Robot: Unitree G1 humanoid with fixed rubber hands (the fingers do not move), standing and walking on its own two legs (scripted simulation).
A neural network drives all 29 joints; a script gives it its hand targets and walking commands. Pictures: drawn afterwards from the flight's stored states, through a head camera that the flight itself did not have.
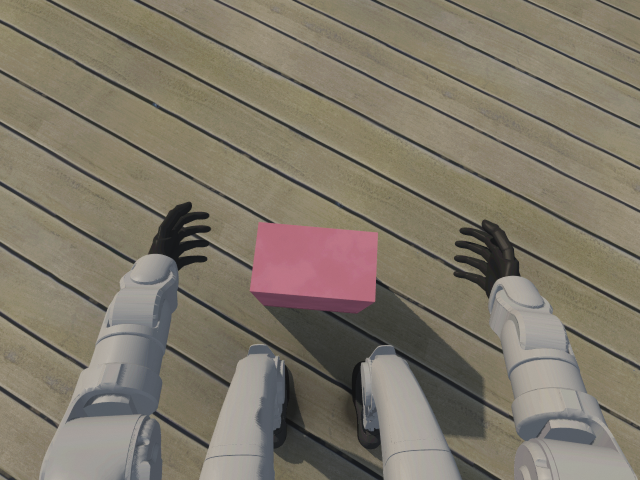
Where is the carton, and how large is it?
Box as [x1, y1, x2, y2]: [250, 222, 377, 313]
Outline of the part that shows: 258,223 250,291 263,305 356,313 374,301 377,232 264,222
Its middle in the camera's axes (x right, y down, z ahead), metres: -0.01 +0.09 +0.94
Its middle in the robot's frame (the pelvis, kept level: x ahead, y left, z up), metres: +0.42 +0.01 -0.53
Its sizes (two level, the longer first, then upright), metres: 0.254 0.147 0.284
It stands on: the floor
